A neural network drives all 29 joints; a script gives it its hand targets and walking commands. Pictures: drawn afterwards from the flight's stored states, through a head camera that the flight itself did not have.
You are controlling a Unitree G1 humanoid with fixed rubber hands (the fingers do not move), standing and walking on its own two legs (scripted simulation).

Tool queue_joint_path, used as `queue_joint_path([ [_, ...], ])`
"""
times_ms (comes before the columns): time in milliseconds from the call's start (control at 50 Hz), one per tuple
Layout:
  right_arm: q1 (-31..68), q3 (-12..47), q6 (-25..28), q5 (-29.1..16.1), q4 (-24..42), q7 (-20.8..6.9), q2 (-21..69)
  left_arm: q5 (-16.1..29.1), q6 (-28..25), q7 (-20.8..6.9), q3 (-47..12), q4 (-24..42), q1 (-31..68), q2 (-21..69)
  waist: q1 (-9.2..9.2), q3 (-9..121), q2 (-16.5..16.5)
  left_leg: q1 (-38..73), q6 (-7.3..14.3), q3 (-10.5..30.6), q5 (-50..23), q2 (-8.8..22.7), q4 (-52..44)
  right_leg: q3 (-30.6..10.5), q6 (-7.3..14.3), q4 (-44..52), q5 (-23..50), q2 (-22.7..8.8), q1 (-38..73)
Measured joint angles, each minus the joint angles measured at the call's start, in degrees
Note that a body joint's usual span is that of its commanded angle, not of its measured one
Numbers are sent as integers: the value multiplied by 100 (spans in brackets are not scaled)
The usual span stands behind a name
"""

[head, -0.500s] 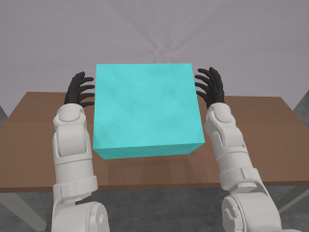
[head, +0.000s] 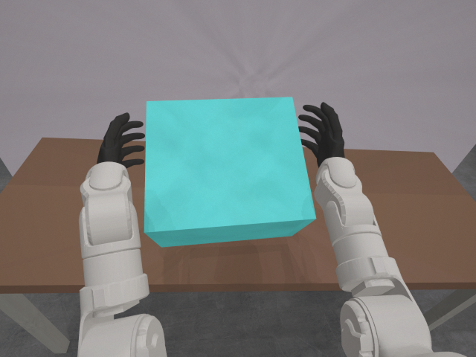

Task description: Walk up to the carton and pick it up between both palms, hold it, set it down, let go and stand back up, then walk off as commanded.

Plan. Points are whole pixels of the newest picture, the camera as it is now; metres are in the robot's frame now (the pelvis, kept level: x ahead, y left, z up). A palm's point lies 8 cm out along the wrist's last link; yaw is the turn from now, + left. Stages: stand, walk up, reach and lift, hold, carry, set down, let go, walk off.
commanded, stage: hold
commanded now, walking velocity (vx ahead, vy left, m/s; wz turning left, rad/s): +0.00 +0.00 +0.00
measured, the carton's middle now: (225, 174) +0.40 +0.01 +0.11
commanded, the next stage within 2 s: none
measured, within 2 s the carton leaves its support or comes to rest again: neither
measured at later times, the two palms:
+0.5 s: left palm (112, 163) +0.34 +0.18 +0.18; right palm (330, 155) +0.35 -0.16 +0.19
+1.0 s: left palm (109, 162) +0.34 +0.18 +0.19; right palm (331, 151) +0.35 -0.15 +0.20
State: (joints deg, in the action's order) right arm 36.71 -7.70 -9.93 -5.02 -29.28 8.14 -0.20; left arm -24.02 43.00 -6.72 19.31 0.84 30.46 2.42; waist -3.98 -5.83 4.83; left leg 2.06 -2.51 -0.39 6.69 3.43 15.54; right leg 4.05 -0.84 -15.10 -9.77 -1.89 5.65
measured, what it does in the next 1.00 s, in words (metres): stands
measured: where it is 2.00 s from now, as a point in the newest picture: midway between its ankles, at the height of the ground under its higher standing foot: outside the picture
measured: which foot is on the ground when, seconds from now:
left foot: down 0.00-1.00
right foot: down 0.00-1.00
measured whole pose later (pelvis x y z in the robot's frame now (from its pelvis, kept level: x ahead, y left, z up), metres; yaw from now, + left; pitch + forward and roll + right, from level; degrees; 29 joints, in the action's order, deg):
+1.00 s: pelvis +0.00 +0.00 +0.00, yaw -1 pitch -12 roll +0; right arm 35.9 -5.5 -10.5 -6.9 -28.2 8.8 -1.2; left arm -24.1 43.3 -6.7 19.3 2.3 29.8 2.5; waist -3.6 -4.9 4.8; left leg 2.9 -2.6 -1.0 7.0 3.8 15.8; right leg 3.4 -0.8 -14.6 -9.4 -1.5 6.5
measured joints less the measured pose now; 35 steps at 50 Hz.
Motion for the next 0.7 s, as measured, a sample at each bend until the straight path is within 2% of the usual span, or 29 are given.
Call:
queue_joint_path([
  [200,-281,250,57,-312,350,127,-79,135,-39,91,-89,318,-173,17,-16,57,-60,-28,-23,-49,44,43,28,-49,5,66,30,40,-11],
  [300,-184,226,-136,-173,163,82,-62,-35,50,-86,95,53,-80,47,12,-10,-37,140,3,-62,34,19,-39,-57,-4,14,-22,15,98],
  [420,-181,223,-20,-198,251,151,-14,67,-14,22,-38,228,-145,-29,-28,45,-22,29,-25,-12,63,32,53,-11,7,17,-21,29,53],
  [580,-171,195,-120,-159,153,102,-13,-24,64,-94,75,141,-80,17,-3,-30,-6,149,-9,-64,52,27,15,-61,0,-3,-20,21,122],
  [700,-147,161,-27,-161,124,78,-56,24,-10,42,-27,122,-78,27,25,26,-59,8,-3,-60,32,26,41,-60,-2,8,19,21,1],
])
